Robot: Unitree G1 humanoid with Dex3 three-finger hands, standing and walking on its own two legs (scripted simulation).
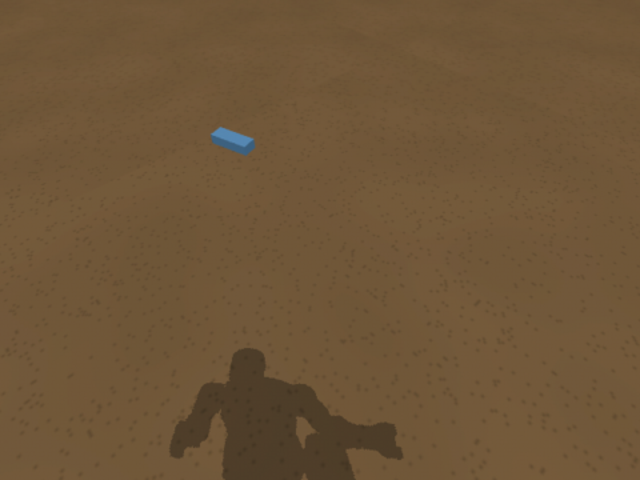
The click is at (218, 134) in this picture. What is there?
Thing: lying carton
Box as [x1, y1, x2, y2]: [211, 127, 254, 155]
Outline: 211,134 212,141 214,143 245,155 254,147 252,138 221,127
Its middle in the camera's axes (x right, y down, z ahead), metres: -0.47 -0.51 +2.09
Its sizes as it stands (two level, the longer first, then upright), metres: 0.225 0.081 0.054
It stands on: the floor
